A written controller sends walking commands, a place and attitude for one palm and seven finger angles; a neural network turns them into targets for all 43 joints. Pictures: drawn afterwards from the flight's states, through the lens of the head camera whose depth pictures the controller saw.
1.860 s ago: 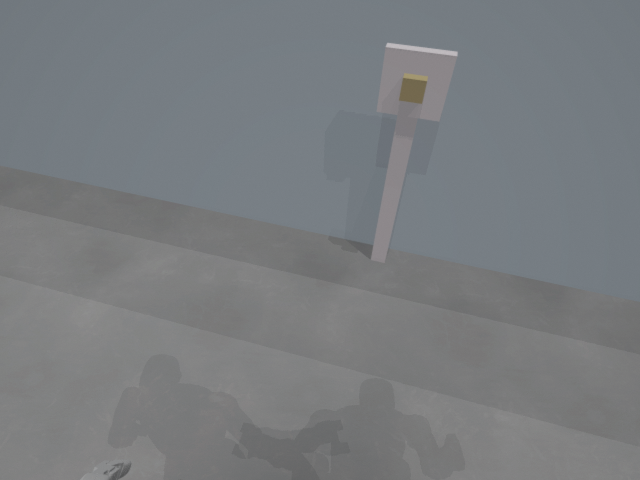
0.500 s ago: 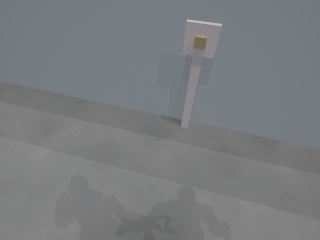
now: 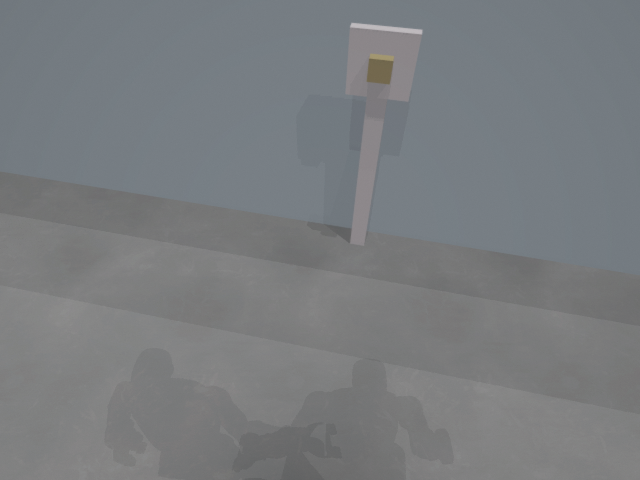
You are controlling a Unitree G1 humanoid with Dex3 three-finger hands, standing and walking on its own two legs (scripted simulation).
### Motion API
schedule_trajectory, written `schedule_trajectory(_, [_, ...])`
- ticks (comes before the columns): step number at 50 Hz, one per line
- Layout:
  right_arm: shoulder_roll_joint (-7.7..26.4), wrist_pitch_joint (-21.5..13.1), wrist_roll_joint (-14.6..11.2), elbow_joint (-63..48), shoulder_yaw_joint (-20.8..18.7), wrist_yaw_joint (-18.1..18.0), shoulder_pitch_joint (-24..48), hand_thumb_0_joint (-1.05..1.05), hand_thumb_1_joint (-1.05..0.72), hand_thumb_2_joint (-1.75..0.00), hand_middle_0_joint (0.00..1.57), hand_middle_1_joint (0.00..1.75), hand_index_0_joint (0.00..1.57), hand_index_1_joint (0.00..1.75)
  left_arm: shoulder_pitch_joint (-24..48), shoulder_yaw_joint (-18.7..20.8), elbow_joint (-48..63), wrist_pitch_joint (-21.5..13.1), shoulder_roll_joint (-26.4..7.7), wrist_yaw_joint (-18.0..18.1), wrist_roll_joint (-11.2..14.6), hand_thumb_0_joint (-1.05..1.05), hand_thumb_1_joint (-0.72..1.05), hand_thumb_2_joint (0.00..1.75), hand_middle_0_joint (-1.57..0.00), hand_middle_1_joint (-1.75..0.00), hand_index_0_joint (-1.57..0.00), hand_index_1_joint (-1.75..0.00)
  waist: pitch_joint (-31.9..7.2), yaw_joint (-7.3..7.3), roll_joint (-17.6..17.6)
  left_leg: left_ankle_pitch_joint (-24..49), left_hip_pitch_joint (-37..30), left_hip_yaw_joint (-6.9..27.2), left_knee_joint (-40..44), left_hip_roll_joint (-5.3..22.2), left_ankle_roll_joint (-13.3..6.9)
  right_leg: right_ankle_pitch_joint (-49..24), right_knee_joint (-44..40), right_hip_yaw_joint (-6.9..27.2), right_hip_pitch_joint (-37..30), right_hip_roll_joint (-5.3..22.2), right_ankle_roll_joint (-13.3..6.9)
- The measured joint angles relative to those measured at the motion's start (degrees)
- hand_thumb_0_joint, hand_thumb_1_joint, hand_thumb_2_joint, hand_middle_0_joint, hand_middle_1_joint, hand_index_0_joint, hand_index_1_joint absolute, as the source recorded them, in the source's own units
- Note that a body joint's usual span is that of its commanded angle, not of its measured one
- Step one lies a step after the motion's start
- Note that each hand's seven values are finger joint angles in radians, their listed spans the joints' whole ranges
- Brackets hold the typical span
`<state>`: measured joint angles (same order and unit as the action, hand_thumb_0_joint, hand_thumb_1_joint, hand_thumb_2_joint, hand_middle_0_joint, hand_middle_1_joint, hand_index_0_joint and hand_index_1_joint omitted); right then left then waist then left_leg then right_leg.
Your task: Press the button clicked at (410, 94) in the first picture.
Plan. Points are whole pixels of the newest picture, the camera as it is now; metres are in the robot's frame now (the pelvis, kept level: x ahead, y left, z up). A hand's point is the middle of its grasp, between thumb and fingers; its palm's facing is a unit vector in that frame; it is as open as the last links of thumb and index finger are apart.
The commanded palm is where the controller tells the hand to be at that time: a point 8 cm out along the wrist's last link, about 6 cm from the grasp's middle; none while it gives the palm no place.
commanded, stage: walk to a spot facing it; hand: left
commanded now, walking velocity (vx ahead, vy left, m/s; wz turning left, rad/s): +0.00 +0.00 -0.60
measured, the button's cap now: (380, 68) +1.08 -0.07 +0.00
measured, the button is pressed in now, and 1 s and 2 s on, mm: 0 0 0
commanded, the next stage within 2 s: none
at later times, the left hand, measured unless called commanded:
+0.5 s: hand out of the picture +0.05 +0.13 -0.15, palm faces -0.15 -0.97 -0.21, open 7.4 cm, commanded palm none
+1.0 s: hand (250, 332) +0.39 +0.16 -0.18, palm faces -0.42 -0.88 -0.20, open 7.4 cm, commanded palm none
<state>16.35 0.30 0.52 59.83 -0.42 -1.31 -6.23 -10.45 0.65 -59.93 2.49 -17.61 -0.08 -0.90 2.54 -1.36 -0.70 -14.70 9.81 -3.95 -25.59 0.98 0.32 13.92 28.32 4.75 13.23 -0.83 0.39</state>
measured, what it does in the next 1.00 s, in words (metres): walks ahead, turning right: left foot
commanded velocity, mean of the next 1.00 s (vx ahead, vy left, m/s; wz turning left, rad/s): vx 0.20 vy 0.00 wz -0.56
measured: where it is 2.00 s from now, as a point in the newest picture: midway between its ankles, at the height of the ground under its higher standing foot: (337, 458)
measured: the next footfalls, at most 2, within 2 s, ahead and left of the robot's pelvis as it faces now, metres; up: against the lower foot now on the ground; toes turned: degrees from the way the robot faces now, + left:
left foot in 0.78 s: +0.35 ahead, +0.03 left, +0.00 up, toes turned -19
right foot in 1.42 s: +0.23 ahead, -0.15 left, +0.00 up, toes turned -55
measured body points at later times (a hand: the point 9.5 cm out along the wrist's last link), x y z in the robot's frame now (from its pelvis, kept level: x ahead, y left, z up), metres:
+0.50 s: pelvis +0.05 -0.05 +0.01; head +0.06 -0.08 +0.46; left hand +0.06 +0.18 -0.13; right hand +0.07 -0.33 -0.14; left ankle +0.12 +0.11 -0.65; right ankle -0.01 -0.11 -0.74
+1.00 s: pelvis +0.24 +0.00 +0.00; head +0.26 +0.03 +0.45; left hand +0.41 +0.21 -0.16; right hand +0.19 -0.25 -0.12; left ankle +0.31 +0.05 -0.74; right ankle +0.16 -0.11 -0.63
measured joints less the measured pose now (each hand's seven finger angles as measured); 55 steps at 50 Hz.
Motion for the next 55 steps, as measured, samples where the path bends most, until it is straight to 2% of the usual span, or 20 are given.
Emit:
schedule_trajectory(2, [-1.16, 0.28, 0.04, -1.12, -0.21, -0.01, -0.45, 0.00, -0.90, -0.90, 0.21, 0.30, 0.20, 0.29, -0.65, 0.30, 1.03, 0.58, 0.67, -0.30, -0.08, 0.01, 0.91, 0.90, -0.20, -0.29, -0.20, -0.30, 0.75, -0.11, -0.58, -0.90, 0.74, -1.36, -1.68, 0.20, 0.07, 1.17, 4.28, 0.25, 2.50, -0.06, -0.07])
schedule_trajectory(5, [-2.61, 0.50, 0.15, -2.28, -0.57, 0.07, -1.14, 0.00, -0.90, -0.90, 0.21, 0.30, 0.20, 0.29, -1.63, 0.92, 2.36, 1.37, 1.98, -0.59, -0.11, 0.01, 0.91, 0.90, -0.20, -0.29, -0.20, -0.30, 2.14, -0.45, -0.85, -2.24, 1.03, -3.78, -3.92, 1.04, 0.42, 8.89, 15.34, -2.03, 6.50, 0.41, 0.44])
schedule_trajectory(7, [-2.99, 0.72, 0.37, -2.71, -0.90, 0.11, -1.81, 0.00, -0.90, -0.90, 0.21, 0.30, 0.20, 0.29, -2.36, 1.27, 3.18, 1.58, 3.25, -0.89, -0.11, 0.01, 0.91, 0.90, -0.20, -0.29, -0.20, -0.30, 2.67, -0.56, 0.07, -3.24, 1.27, -4.88, -5.60, 2.26, 1.14, 11.16, 17.73, -3.90, 6.85, 0.88, 0.42])
schedule_trajectory(9, [-2.75, 1.19, 0.41, -2.84, -1.16, 0.37, -2.84, 0.00, -0.90, -0.90, 0.21, 0.30, 0.20, 0.30, -3.96, 1.40, 4.32, 0.81, 4.35, -1.46, -0.27, 0.01, 0.91, 0.90, -0.20, -0.29, -0.20, -0.30, 2.11, -0.93, 1.59, -5.68, 2.89, -5.55, -9.97, 4.23, 2.09, 7.87, 12.24, -5.56, 4.42, 1.24, 0.04])
schedule_trajectory(11, [-2.49, 2.15, 0.40, -2.57, -1.60, 0.56, -3.48, 0.00, -0.90, -0.90, 0.21, 0.30, 0.20, 0.29, -5.33, 1.35, 4.67, -0.60, 5.39, -1.22, -0.54, 0.01, 0.91, 0.90, -0.20, -0.29, -0.20, -0.30, 1.52, -1.14, 3.03, -13.12, 7.83, -2.31, -21.76, 4.66, 2.40, 6.84, 12.61, -6.29, 4.97, -0.21, -2.73])
schedule_trajectory(12, [-2.40, 2.53, 0.44, -2.42, -1.78, 0.74, -3.91, 0.01, -0.90, -0.90, 0.21, 0.30, 0.20, 0.29, -6.01, 1.29, 4.71, -0.90, 5.97, -0.97, -0.45, 0.01, 0.91, 0.90, -0.20, -0.29, -0.20, -0.30, 1.29, -0.99, 3.47, -13.58, 10.28, -0.24, -27.23, 4.04, 2.25, 7.16, 11.98, -6.58, 4.38, -0.76, -3.70])
schedule_trajectory(14, [-2.38, 2.65, 0.54, -2.08, -2.02, 1.31, -4.58, 0.01, -0.90, -0.90, 0.21, 0.30, 0.20, 0.29, -7.80, 1.35, 4.65, -1.45, 6.91, -0.62, -0.30, 0.01, 0.91, 0.90, -0.20, -0.29, -0.20, -0.30, 0.51, -1.30, 3.40, -10.31, 14.18, 1.36, -34.50, 3.24, 2.06, 6.20, 8.02, -6.08, 2.37, -1.61, -4.66])
schedule_trajectory(17, [-2.29, 1.73, 0.86, -2.67, -2.40, 1.91, -4.59, 0.01, -0.90, -0.90, 0.21, 0.30, 0.20, 0.29, -10.66, 1.19, 4.02, -2.60, 7.96, -0.61, -0.11, 0.01, 0.91, 0.90, -0.20, -0.29, -0.20, -0.30, -0.38, -1.39, 2.48, -3.28, 18.32, 1.81, -38.05, 3.11, 2.57, 2.36, 0.50, -3.82, -0.73, -2.45, -5.04])
schedule_trajectory(24, [-1.57, -0.01, 1.07, -4.41, -3.48, 1.78, -4.24, 0.01, -0.90, -0.90, 0.20, 0.30, 0.20, 0.29, -14.48, 1.15, 2.12, -4.66, 9.43, -0.72, -0.18, 0.01, 0.91, 0.90, -0.20, -0.30, -0.20, -0.30, -1.75, -0.62, 2.41, 4.19, 23.71, 3.78, -36.72, 4.51, 4.05, -0.67, -8.58, 0.11, -5.92, -4.03, -5.29])
schedule_trajectory(30, [-2.28, 0.24, 0.98, -4.38, -3.33, 1.82, -3.54, 0.01, -0.90, -0.90, 0.20, 0.30, 0.19, 0.29, -16.24, 1.39, 1.25, -5.63, 9.65, 0.03, -0.61, 0.01, 0.91, 0.90, -0.20, -0.29, -0.20, -0.30, -3.06, -1.73, 2.64, 3.68, 24.72, 3.36, -31.90, 5.04, 4.43, 1.42, -10.67, 2.88, -10.18, -4.75, -4.88])
schedule_trajectory(34, [-3.75, -0.15, 0.61, -5.45, -2.77, 2.14, -1.84, 0.01, -0.90, -0.90, 0.20, 0.30, 0.19, 0.29, -17.05, 1.44, 0.67, -5.62, 9.34, 0.55, -0.94, 0.01, 0.91, 0.90, -0.20, -0.29, -0.20, -0.30, -3.16, -2.66, 2.02, 1.62, 23.55, 2.40, -25.47, 4.27, 3.89, 3.92, -10.92, 5.45, -13.14, -4.25, -3.85])
schedule_trajectory(38, [-5.77, -1.73, 0.02, -7.55, -1.70, 2.20, 0.07, 0.01, -0.90, -0.90, 0.20, 0.30, 0.19, 0.29, -17.31, 1.98, 0.26, -5.03, 8.15, 0.80, -0.96, 0.01, 0.91, 0.90, -0.20, -0.29, -0.20, -0.30, -2.35, -3.25, 0.13, 0.42, 18.43, 1.46, -13.49, 2.29, 2.25, 9.01, -6.95, 8.51, -14.75, -3.10, -2.16])
schedule_trajectory(39, [-6.10, -2.55, -0.02, -8.30, -1.23, 1.99, 0.28, 0.01, -0.90, -0.90, 0.20, 0.30, 0.20, 0.29, -17.55, 2.27, 0.17, -4.90, 7.86, 0.73, -0.76, 0.01, 0.91, 0.90, -0.20, -0.29, -0.20, -0.30, -2.17, -3.05, -0.13, 2.07, 15.84, 1.12, -9.43, 2.02, 1.76, 11.26, -3.14, 9.22, -13.98, -3.28, -1.92])
schedule_trajectory(40, [-6.43, -3.49, 0.16, -8.85, -0.89, 1.67, 0.56, 0.01, -0.90, -0.90, 0.20, 0.30, 0.20, 0.29, -17.29, 2.68, -0.07, -4.58, 7.54, 0.56, -0.33, 0.01, 0.91, 0.90, -0.20, -0.29, -0.20, -0.30, -1.81, -2.58, -0.21, 5.21, 15.02, 0.40, -9.03, 2.28, -0.17, 13.34, 4.07, 8.60, -11.43, -3.90, -1.88])
schedule_trajectory(41, [-6.98, -4.13, 0.26, -9.05, -0.53, 1.35, 0.78, 0.01, -0.90, -0.90, 0.20, 0.30, 0.20, 0.29, -16.28, 3.06, -0.49, -4.09, 6.93, 0.38, 0.06, 0.01, 0.91, 0.90, -0.20, -0.29, -0.20, -0.30, -1.18, -2.35, -0.88, 4.34, 14.89, -0.84, -11.30, 2.47, -1.44, 14.88, 14.19, 7.14, -7.53, -4.02, -1.76])
schedule_trajectory(43, [-7.90, -4.21, 0.28, -9.23, 0.28, 1.07, 0.00, 0.00, -0.90, -0.90, 0.21, 0.30, 0.20, 0.29, -14.15, 3.69, -0.36, -3.13, 5.45, 0.25, 0.20, 0.01, 0.91, 0.90, -0.20, -0.29, -0.20, -0.30, -0.48, -2.16, -2.14, 0.79, 12.62, -3.40, -12.63, 2.99, -2.60, 15.59, 31.91, 3.13, 0.47, -3.46, -1.43])
schedule_trajectory(45, [-8.45, -4.09, 0.28, -8.64, 0.56, 0.72, -1.90, 0.00, -0.90, -0.90, 0.21, 0.30, 0.20, 0.29, -11.57, 4.39, 0.70, -2.45, 4.00, -0.16, -0.28, 0.01, 0.91, 0.90, -0.20, -0.29, -0.20, -0.30, -0.35, -1.69, -2.66, -0.27, 9.60, -4.96, -10.52, 3.39, -2.64, 12.74, 41.51, -1.53, 7.18, -1.91, -0.69])
schedule_trajectory(48, [-8.62, -3.65, 0.29, -6.63, 0.44, 0.07, -5.04, 0.00, -0.90, -0.90, 0.21, 0.30, 0.20, 0.29, -7.41, 5.21, 3.59, -1.53, 2.54, -0.96, -0.63, 0.01, 0.92, 0.90, -0.20, -0.29, -0.20, -0.29, -0.11, -1.30, -2.83, 0.74, 5.68, -6.90, -6.01, 3.31, -3.01, 7.24, 44.77, -5.49, 14.51, 0.79, 0.44])
schedule_trajectory(51, [-7.44, -3.10, 0.02, -5.00, -0.68, -0.74, -7.43, 0.00, -0.92, -0.90, 0.21, 0.30, 0.20, 0.29, -4.46, 5.74, 6.18, -0.72, 2.29, -1.22, -0.71, 0.01, 0.92, 0.90, -0.20, -0.29, -0.19, -0.29, -0.16, -0.69, -2.72, 0.96, 3.04, -9.41, -2.99, 2.90, -3.85, 3.00, 44.46, -6.05, 19.59, 2.67, 1.47])
schedule_trajectory(55, [-5.99, -2.28, 0.10, -3.50, -1.41, -0.83, -10.04, 0.00, -0.92, -0.90, 0.21, 0.30, 0.20, 0.29, -1.63, 5.95, 7.70, 0.66, 2.90, -1.42, -0.92, 0.01, 0.92, 0.90, -0.19, -0.29, -0.19, -0.29, -0.12, 0.55, -2.21, 0.15, 0.87, -12.57, -1.17, 2.51, -4.41, -1.04, 42.09, -5.46, 22.47, 4.63, 2.78])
